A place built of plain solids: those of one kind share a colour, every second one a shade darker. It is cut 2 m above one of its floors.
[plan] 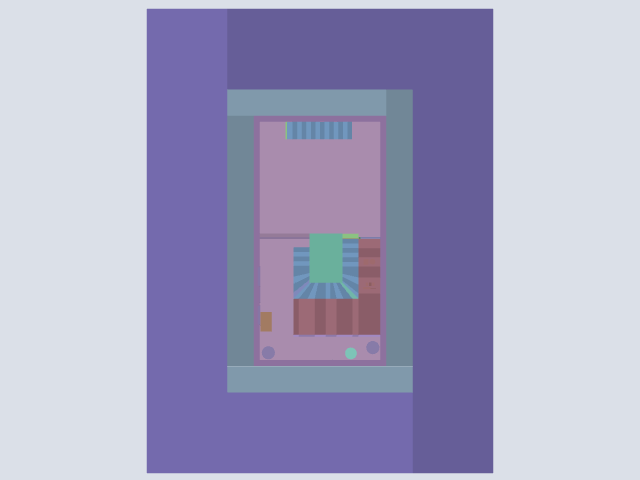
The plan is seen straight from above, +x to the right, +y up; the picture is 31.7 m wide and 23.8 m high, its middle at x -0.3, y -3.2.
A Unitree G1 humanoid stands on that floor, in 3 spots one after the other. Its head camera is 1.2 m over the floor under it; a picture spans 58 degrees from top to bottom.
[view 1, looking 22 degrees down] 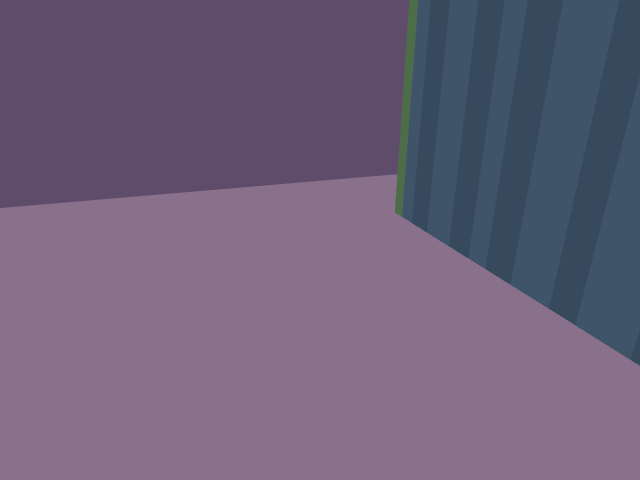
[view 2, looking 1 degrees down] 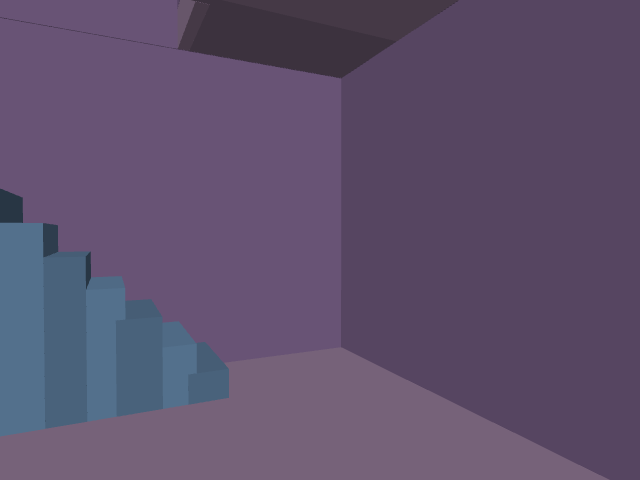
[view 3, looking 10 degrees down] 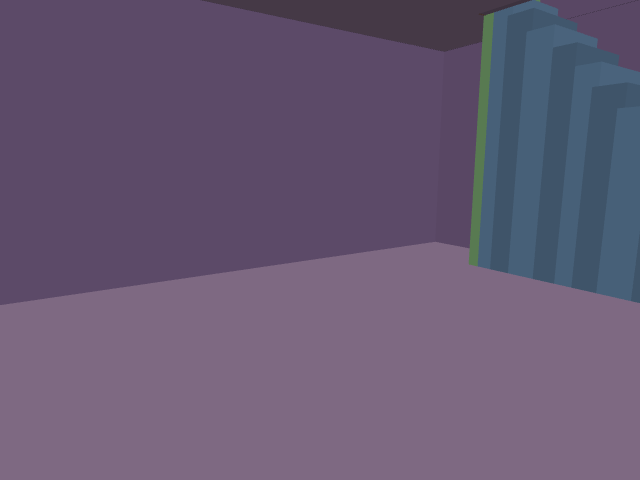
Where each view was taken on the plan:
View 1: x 1.19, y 0.00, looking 161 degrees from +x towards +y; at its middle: floor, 3.20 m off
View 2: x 0.51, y -1.30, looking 64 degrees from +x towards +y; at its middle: wall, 4.40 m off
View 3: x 1.22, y -2.55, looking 146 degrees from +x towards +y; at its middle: wall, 5.52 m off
